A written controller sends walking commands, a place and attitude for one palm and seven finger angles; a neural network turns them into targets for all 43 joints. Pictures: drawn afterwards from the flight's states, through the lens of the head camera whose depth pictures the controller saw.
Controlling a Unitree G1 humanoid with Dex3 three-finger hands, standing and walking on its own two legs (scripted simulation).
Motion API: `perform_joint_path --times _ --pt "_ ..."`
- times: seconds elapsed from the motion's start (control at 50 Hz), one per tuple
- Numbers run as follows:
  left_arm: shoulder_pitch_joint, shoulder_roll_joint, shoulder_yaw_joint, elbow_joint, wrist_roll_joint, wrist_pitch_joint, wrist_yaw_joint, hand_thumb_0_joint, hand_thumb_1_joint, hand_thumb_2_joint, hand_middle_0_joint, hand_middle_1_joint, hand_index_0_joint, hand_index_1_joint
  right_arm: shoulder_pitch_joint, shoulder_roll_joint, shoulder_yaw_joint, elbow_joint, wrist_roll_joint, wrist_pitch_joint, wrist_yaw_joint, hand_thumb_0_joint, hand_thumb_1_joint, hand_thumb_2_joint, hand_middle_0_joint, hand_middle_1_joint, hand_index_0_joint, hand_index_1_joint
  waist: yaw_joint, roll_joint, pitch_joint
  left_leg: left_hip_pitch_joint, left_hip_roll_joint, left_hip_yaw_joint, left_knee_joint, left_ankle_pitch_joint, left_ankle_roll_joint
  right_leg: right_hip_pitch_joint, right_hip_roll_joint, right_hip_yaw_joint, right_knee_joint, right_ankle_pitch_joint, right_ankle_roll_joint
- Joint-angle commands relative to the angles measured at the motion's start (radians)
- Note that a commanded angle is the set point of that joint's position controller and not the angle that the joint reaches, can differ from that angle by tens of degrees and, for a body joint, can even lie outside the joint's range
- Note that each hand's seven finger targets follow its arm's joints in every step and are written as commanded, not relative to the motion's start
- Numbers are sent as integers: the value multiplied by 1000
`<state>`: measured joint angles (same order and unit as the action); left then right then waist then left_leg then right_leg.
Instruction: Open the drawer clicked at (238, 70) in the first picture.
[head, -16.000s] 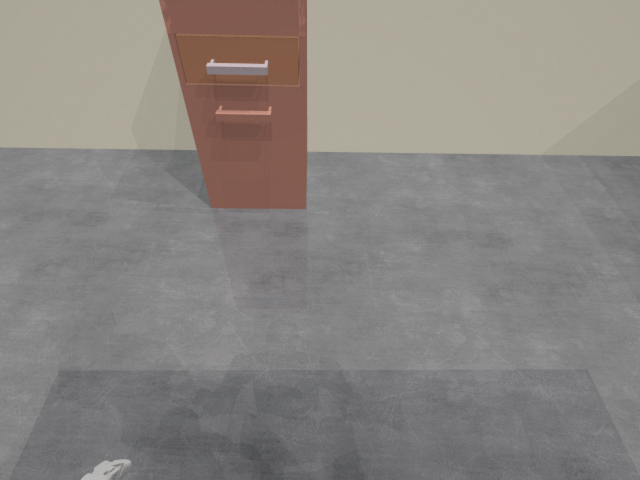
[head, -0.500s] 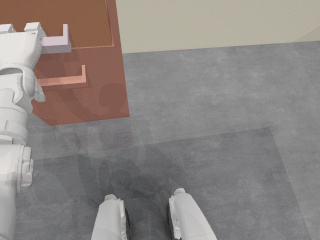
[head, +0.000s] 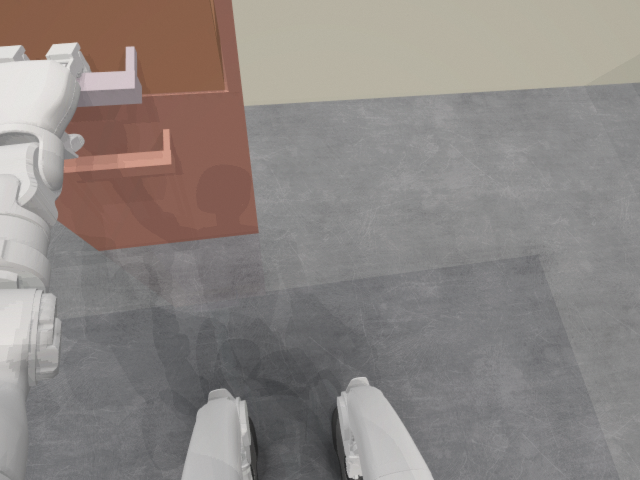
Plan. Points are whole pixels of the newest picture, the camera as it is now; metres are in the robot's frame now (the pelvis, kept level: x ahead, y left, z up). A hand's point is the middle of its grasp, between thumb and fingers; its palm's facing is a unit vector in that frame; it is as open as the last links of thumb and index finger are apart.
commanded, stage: close the thumb around the handle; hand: left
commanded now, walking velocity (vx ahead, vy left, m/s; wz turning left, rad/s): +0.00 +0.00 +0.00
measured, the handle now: (50, 75) +0.60 +0.27 +0.02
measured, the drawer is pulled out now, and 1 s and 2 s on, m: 0.00 0.06 0.17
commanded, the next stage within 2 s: pull the drawer open in 0.26 s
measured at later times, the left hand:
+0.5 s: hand (60, 130) +0.54 +0.26 +0.01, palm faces -0.06 -0.04 -1.00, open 6.2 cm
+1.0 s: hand (57, 175) +0.48 +0.26 +0.01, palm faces -0.05 -0.05 -1.00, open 6.2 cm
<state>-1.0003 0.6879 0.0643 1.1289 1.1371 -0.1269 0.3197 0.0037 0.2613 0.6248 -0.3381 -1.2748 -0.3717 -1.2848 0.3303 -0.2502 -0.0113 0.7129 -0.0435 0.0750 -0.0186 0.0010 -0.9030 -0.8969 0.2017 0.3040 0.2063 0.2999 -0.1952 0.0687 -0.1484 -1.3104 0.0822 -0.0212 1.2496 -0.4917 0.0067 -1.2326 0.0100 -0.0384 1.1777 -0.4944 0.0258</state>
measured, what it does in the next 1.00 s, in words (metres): stands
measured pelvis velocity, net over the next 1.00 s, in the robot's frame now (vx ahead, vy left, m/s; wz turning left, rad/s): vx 0.03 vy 0.00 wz -0.01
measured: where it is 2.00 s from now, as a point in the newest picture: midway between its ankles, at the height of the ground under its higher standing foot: (299, 471)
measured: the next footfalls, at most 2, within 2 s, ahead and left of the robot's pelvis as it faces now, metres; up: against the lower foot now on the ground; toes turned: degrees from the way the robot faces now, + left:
none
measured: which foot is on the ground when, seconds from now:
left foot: down 0.00-1.00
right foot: down 0.00-1.00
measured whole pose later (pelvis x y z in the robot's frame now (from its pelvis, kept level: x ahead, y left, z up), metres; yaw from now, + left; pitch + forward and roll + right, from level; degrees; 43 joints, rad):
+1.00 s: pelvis +0.03 +0.00 +0.03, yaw +0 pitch +26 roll -3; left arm -0.61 0.52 0.07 0.91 1.11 -0.14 0.41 0.01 0.67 0.77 -0.26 -1.35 -0.33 -1.30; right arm 0.28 -0.25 -0.06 0.71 -0.05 0.11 0.00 0.00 -0.90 -0.90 0.20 0.30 0.21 0.30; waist -0.10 0.05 -0.18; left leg -1.07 0.08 0.03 1.11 -0.50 0.01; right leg -1.01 0.01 0.01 1.05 -0.49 0.03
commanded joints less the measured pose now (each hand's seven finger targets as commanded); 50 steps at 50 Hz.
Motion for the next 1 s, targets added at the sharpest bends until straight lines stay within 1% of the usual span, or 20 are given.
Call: perform_joint_path --times 0.0,0.06,0.14,0.28,0.32,0.36,0.38,0.4,0.5,0.54,0.62,0.66,0.7,0.74,0.78,0.8,0.84,0.9,0.96,0.98 --pt "-400 294 65 -170 -12 25 23 0 788 852 -392 -1338 -392 -1338 237 -201 -67 -15 -4 3 -10 0 -900 -900 200 300 200 300 -7 150 -610 563 -56 -21 -114 440 36 227 55 -27 -145 341 -49" --pt "-399 284 51 -150 -15 30 8 0 900 900 -400 -1350 -400 -1350 230 -198 -62 -18 0 2 -14 0 -900 -900 200 300 200 300 -17 132 -554 534 -56 -16 -126 394 39 225 55 -26 -159 315 -47" --pt "-352 278 59 -160 -13 11 -5 0 900 900 -400 -1350 -400 -1350 227 -195 -63 -22 -5 3 -17 0 -900 -900 200 300 200 300 1 150 -569 572 -54 -20 -125 453 34 219 54 -28 -152 342 -50" --pt "-329 270 79 -197 -26 -24 3 0 900 900 -400 -1350 -400 -1350 226 -193 -71 -17 -10 1 -13 0 -900 -900 200 300 200 300 9 130 -579 581 -49 -22 -122 479 33 230 54 -29 -146 357 -51" --pt "-334 272 79 -208 -23 -25 13 0 900 900 -400 -1350 -400 -1350 227 -194 -72 -14 -11 2 -13 0 -900 -900 200 300 200 300 8 146 -582 587 -48 -22 -121 487 32 224 55 -28 -145 363 -51" --pt "-299 260 80 -217 -25 -23 20 0 900 900 -400 -1350 -400 -1350 228 -192 -74 -15 -12 3 -9 0 -900 -900 200 300 200 300 22 147 -595 594 -50 -17 -122 510 31 248 55 -28 -145 387 -51" --pt "-264 278 108 -227 -27 -26 23 0 900 900 -400 -1350 -400 -1350 228 -196 -77 -12 -15 6 -7 0 -900 -900 200 300 200 300 41 146 -623 626 -46 -25 -126 550 26 252 54 -32 -136 396 -53" --pt "-228 249 93 -234 -30 -23 25 0 900 900 -400 -1350 -400 -1350 224 -191 -78 -18 -15 7 -3 0 -900 -900 200 300 200 300 49 171 -628 646 -46 -21 -128 574 24 254 55 -32 -140 406 -53" --pt "-113 203 92 -265 -48 -16 36 0 900 900 -400 -1350 -400 -1350 211 -187 -85 -23 -12 15 5 0 -900 -900 200 300 200 300 71 119 -604 651 -44 -9 -152 591 24 313 56 -34 -160 443 -51" --pt "-63 212 108 -273 -51 -9 43 0 900 900 -400 -1350 -400 -1350 204 -189 -87 -23 -11 19 7 0 -900 -900 200 300 200 300 84 98 -592 645 -47 1 -164 584 26 345 56 -31 -171 459 -51" --pt "-36 171 89 -284 -49 -7 61 0 900 900 -400 -1350 -400 -1350 189 -187 -93 -18 -9 22 5 0 -900 -900 200 300 200 300 80 76 -546 645 -45 6 -186 567 25 346 54 -31 -185 452 -50" --pt "19 156 91 -298 -51 -7 69 0 900 900 -400 -1350 -400 -1350 180 -183 -95 -25 -10 23 7 0 -900 -900 200 300 200 300 98 78 -553 653 -50 16 -193 578 25 376 53 -28 -191 467 -51" --pt "32 140 82 -268 -50 -6 77 0 900 900 -400 -1350 -400 -1350 173 -182 -96 -20 -9 27 5 0 -900 -900 200 300 200 300 88 45 -503 625 -51 20 -198 555 27 374 51 -26 -196 469 -49" --pt "38 138 84 -286 -48 -10 85 0 900 900 -400 -1350 -400 -1350 163 -181 -97 -25 -9 26 4 0 -900 -900 200 300 200 300 93 34 -507 614 -55 27 -203 536 30 398 50 -21 -199 477 -49" --pt "74 153 111 -316 -46 -15 95 0 900 900 -400 -1350 -400 -1350 152 -181 -100 -27 -10 29 3 0 -900 -900 200 300 200 300 115 46 -535 644 -55 26 -207 576 27 413 49 -19 -193 497 -52" --pt "106 117 85 -303 -45 -11 98 0 900 900 -400 -1350 -400 -1350 146 -175 -99 -33 -9 31 5 0 -900 -900 200 300 200 300 115 62 -522 651 -57 31 -212 576 24 407 49 -20 -199 488 -52" --pt "108 104 82 -322 -43 -15 107 0 900 900 -400 -1350 -400 -1350 139 -173 -104 -34 -8 29 3 0 -900 -900 200 300 200 300 113 37 -503 646 -56 33 -214 574 26 417 48 -20 -205 497 -51" --pt "166 92 91 -362 -45 -18 122 0 900 900 -400 -1350 -400 -1350 123 -168 -106 -44 -9 31 6 0 -900 -900 200 300 200 300 134 64 -532 684 -56 33 -223 610 23 433 48 -20 -205 508 -53" --pt "214 60 85 -390 -45 -13 137 0 900 900 -400 -1350 -400 -1350 109 -163 -112 -48 -9 32 6 0 -900 -900 200 300 200 300 137 37 -527 691 -55 36 -226 624 22 451 47 -19 -211 527 -52" --pt "213 33 68 -408 -49 -14 140 0 900 900 -400 -1350 -400 -1350 103 -160 -113 -47 -9 30 8 0 -900 -900 200 300 200 300 133 54 -530 708 -54 32 -226 646 22 440 47 -18 -212 532 -54"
